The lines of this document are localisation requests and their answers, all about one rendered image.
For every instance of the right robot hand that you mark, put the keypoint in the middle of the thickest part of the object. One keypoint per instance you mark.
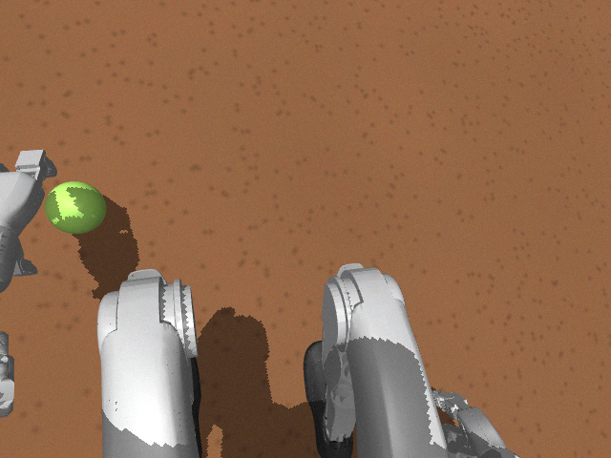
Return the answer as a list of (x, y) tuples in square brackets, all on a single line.
[(475, 434)]

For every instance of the ball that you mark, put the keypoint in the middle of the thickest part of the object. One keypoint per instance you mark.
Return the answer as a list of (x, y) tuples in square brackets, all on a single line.
[(75, 207)]

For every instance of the left robot arm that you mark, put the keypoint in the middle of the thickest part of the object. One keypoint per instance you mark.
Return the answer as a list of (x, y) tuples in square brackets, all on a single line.
[(9, 248)]

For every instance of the right robot foot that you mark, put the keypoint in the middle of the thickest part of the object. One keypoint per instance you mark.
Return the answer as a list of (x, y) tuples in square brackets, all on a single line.
[(315, 390)]

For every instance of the left robot hand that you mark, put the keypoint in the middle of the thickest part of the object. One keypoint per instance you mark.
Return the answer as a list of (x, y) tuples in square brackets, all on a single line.
[(21, 196)]

